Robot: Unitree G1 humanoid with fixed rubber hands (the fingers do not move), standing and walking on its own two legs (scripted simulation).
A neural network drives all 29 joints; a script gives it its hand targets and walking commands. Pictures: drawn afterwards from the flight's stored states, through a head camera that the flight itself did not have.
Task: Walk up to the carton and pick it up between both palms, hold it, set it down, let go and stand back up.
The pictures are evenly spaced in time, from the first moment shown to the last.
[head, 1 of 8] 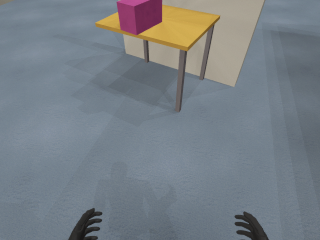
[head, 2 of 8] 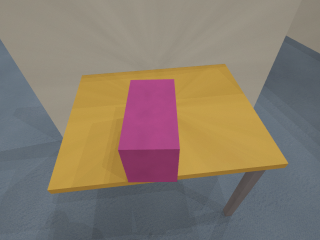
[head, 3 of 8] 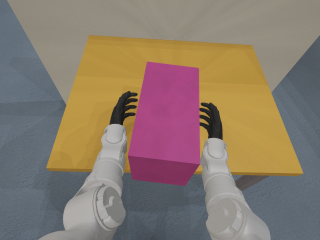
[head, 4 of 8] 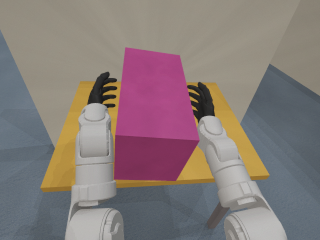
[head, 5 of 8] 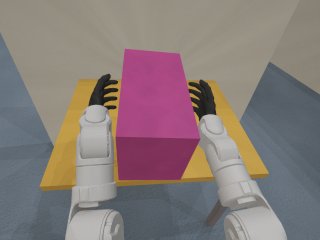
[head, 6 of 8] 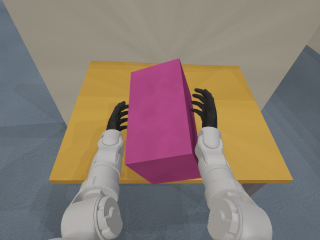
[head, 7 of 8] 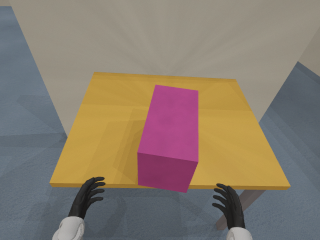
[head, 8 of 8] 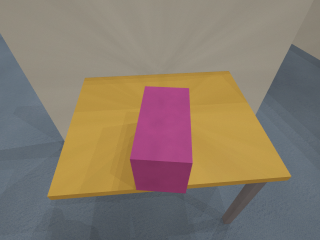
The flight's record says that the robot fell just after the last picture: no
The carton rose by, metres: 0.19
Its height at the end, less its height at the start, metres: +0.00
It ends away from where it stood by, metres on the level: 0.03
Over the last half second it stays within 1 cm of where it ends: yes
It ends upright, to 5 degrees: yes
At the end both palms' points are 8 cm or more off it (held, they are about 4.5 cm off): yes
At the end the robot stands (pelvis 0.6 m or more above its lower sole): yes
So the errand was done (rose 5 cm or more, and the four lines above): yes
